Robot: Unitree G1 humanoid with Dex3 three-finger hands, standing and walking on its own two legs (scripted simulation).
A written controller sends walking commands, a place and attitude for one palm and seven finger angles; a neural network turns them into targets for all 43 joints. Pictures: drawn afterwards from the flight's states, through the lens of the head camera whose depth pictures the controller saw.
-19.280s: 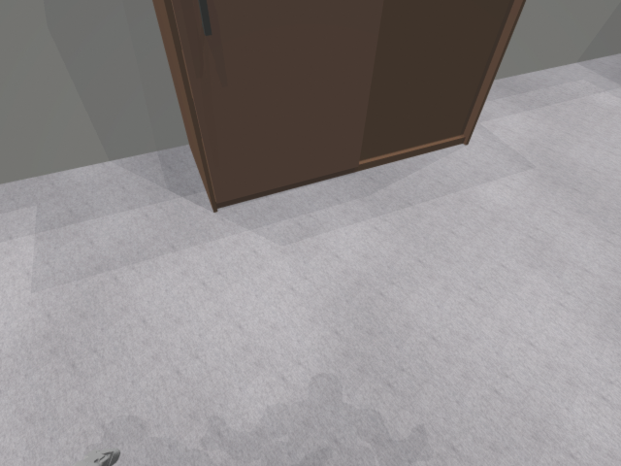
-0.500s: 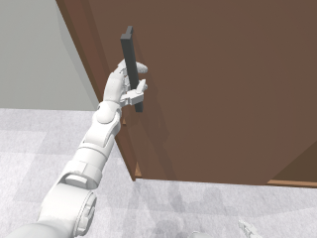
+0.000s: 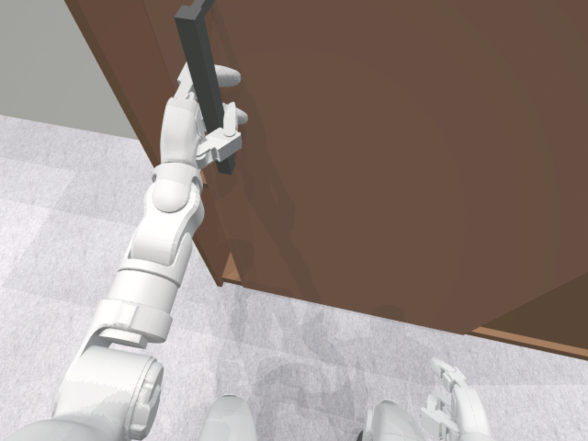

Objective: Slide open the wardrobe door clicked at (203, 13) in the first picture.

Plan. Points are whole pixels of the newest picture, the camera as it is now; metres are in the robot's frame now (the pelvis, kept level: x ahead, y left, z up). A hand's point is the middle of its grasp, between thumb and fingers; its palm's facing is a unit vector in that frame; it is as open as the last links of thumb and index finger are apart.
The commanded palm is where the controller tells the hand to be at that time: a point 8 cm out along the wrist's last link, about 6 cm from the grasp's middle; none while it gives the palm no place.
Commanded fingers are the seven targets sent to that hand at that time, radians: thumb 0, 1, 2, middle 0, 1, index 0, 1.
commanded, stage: step sideways, sliding the door along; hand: left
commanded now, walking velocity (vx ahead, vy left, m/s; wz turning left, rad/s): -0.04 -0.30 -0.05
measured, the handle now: (217, 97) +0.47 +0.20 +0.14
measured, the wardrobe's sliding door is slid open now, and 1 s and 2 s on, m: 0.08 0.47 0.55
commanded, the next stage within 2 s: stop walking and hold the door there in 1.92 s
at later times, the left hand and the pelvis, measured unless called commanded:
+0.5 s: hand (348, 150) +0.43 +0.02 +0.13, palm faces +0.30 -0.95 -0.09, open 5.9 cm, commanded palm +0.39 +0.00 +0.13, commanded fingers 0.00 0.90 0.90 -0.45 -1.40 -0.45 -1.40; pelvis +0.06 -0.18 +0.00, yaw +4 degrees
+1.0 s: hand (563, 194) +0.41 -0.21 +0.13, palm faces -0.02 -1.00 -0.06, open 5.9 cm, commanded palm +0.39 -0.20 +0.13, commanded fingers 0.00 0.90 0.90 -0.45 -1.40 -0.45 -1.40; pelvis +0.06 -0.31 +0.01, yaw +0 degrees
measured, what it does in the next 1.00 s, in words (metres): steps to the right: right foot, then left foot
